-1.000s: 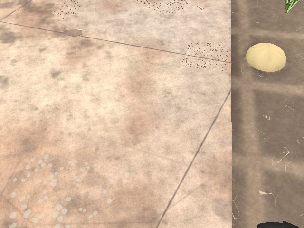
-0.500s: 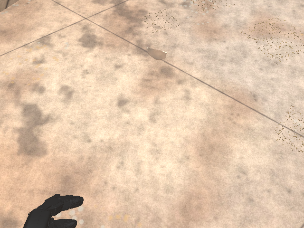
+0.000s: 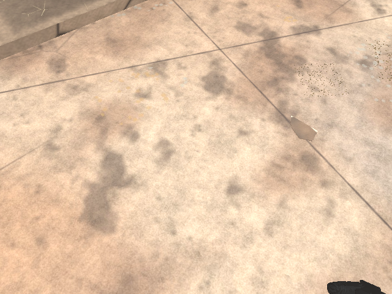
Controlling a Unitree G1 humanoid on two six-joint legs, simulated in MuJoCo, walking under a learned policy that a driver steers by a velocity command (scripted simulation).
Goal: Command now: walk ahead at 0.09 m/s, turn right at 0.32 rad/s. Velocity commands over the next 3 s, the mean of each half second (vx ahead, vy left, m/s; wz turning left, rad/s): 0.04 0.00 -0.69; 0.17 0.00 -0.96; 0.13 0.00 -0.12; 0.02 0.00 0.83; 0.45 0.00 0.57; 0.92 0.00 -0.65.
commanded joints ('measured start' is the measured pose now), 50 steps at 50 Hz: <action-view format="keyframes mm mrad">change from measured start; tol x32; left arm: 1 132 87 33 -34 14 15 17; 50 -54 81 63 -289 4 19 -18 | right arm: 1 -9 -200 -74 -37 -13 -15 -30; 50 156 -205 -114 31 1 -50 -55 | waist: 1 20 115 -252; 11 25 149 -207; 14 -4 -335 -94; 36 -31 -158 -225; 39 16 336 -235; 50 -66 155 -31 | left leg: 1 154 287 -152 -184 539 205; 11 223 357 -9 -144 149 100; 16 -352 -1 -130 688 -477 -123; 36 155 -42 -197 -162 -31 -115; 39 434 409 -695 -317 -285 138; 50 337 296 -140 -385 -118 85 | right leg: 1 68 -17 -27 -84 76 20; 12 209 18 -131 -571 305 -111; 16 393 -272 503 -848 754 -416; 35 315 -12 563 -691 673 -245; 38 4 208 319 -357 -67 -138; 50 -395 -59 6 30 344 0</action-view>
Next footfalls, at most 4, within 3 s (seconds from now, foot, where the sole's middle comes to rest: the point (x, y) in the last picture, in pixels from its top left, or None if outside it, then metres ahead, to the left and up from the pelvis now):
0.26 right None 0.08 -0.16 -0.76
0.74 left None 0.23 0.00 -0.76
1.20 right None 0.08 -0.34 -0.76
1.72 left None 0.28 -0.18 -0.76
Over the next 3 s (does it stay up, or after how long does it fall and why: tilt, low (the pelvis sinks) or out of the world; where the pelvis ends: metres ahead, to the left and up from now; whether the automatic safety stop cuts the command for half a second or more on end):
stays up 0.68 -0.34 -0.03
